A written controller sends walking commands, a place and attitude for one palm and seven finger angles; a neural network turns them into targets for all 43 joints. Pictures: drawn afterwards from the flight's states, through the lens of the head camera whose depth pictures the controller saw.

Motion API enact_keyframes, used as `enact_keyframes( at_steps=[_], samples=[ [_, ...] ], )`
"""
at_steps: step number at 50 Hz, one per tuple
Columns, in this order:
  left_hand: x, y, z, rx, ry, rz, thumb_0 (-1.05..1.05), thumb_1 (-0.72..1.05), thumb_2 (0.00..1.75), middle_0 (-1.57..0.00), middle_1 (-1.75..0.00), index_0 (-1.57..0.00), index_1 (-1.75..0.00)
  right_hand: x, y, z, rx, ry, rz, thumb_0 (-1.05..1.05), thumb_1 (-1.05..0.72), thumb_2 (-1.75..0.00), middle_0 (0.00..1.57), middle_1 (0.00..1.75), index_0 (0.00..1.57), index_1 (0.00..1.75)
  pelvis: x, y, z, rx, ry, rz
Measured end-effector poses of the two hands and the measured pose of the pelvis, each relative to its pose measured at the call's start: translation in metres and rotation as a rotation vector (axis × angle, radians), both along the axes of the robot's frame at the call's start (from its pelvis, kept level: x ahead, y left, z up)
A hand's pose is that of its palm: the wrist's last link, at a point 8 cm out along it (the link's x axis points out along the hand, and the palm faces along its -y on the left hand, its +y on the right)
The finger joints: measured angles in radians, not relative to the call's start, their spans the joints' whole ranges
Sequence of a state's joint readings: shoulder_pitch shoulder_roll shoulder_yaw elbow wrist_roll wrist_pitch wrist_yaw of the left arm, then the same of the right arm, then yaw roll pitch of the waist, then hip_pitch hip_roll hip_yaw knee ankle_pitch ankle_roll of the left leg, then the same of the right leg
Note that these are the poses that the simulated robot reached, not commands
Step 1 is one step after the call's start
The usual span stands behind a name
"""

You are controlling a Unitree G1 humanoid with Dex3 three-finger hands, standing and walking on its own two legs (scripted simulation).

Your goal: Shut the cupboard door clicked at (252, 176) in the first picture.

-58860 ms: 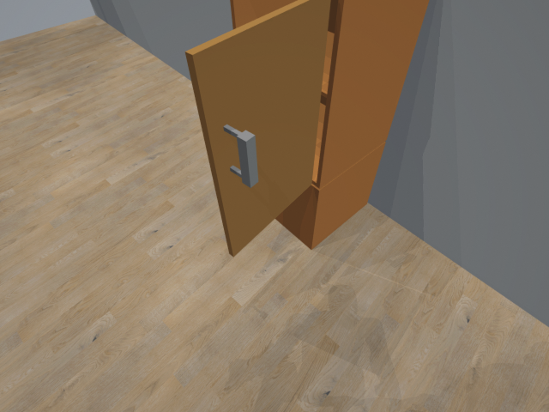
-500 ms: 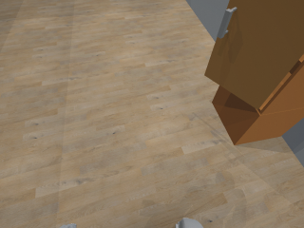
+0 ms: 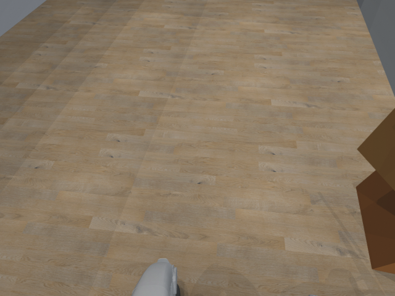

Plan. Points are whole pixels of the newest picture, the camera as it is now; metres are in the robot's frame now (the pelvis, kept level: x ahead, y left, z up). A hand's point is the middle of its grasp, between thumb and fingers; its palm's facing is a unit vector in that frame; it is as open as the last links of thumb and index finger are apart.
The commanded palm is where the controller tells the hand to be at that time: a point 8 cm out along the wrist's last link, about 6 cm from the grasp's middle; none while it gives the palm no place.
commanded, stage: walk to a spot facing it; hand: left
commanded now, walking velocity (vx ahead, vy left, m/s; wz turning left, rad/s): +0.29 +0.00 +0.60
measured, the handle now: out of the picture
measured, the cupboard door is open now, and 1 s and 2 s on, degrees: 31 31 31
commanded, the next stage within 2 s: turn to face it in 0.14 s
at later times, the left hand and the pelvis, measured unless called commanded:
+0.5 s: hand (112, 233) +0.27 +0.25 -0.17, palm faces +0.13 -0.98 -0.17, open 7.4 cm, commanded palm none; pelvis +0.19 +0.06 +0.00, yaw +5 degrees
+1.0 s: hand (123, 195) +0.38 +0.25 -0.17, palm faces -0.17 -0.96 -0.22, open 7.4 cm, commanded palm none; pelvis +0.29 +0.06 +0.00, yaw -13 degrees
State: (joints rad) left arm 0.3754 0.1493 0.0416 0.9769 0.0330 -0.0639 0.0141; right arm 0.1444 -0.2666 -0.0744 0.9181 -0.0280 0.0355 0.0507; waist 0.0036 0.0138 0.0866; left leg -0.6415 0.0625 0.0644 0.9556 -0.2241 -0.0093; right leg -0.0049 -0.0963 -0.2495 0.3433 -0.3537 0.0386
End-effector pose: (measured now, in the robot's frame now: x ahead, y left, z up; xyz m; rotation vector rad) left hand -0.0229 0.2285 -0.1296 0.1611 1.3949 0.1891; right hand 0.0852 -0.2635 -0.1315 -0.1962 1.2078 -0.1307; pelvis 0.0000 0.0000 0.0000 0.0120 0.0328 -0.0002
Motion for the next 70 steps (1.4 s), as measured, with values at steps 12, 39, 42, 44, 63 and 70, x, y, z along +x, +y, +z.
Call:
enact_keyframes(
  at_steps=[12,39,42,44,63,70],
  samples=[
    [0.055,0.059,-0.033,-0.011,0.102,0.165,0.01,0.91,0.9,-0.21,-0.3,-0.2,-0.3,0.188,0.081,-0.002,-0.035,-0.165,0.231,0.0,-0.91,-0.9,0.2,0.3,0.2,0.3,0.102,0.046,-0.024,-0.016,-0.015,0.114],
    [0.369,0.032,-0.018,-0.017,-0.155,-0.142,0.0,0.91,0.9,-0.2,-0.3,-0.2,-0.3,0.166,0.062,-0.023,0.003,0.177,-0.196,0.0,-0.91,-0.9,0.21,0.3,0.2,0.3,0.261,0.036,-0.013,-0.027,-0.037,-0.114],
    [0.37,0.037,-0.012,-0.005,-0.112,-0.163,0.0,0.91,0.9,-0.21,-0.3,-0.2,-0.3,0.192,0.057,-0.013,-0.004,0.111,-0.206,0.01,-0.91,-0.9,0.2,0.3,0.2,0.3,0.268,0.039,-0.006,-0.019,-0.028,-0.147],
    [0.374,0.042,-0.01,-0.002,-0.091,-0.184,0.0,0.91,0.9,-0.21,-0.3,-0.2,-0.3,0.21,0.056,-0.007,-0.008,0.057,-0.214,0.01,-0.91,-0.9,0.2,0.3,0.2,0.3,0.273,0.042,-0.003,-0.015,-0.02,-0.166],
    [0.515,0.097,-0.003,-0.023,-0.199,-0.412,0.0,0.91,0.9,-0.2,-0.3,-0.19,-0.3,0.221,0.106,0.025,-0.091,-0.055,-0.351,0.0,-0.91,-0.9,0.21,0.3,0.2,0.3,0.312,0.098,0.003,-0.062,-0.008,-0.404],
    [0.553,0.055,0.007,-0.022,-0.227,-0.575,0.0,0.91,0.9,-0.2,-0.3,-0.19,-0.3,0.159,0.103,0.008,-0.06,0.015,-0.514,0.0,-0.91,-0.9,0.21,0.3,0.2,0.3,0.311,0.091,-0.001,-0.05,-0.008,-0.508]
  ],
)
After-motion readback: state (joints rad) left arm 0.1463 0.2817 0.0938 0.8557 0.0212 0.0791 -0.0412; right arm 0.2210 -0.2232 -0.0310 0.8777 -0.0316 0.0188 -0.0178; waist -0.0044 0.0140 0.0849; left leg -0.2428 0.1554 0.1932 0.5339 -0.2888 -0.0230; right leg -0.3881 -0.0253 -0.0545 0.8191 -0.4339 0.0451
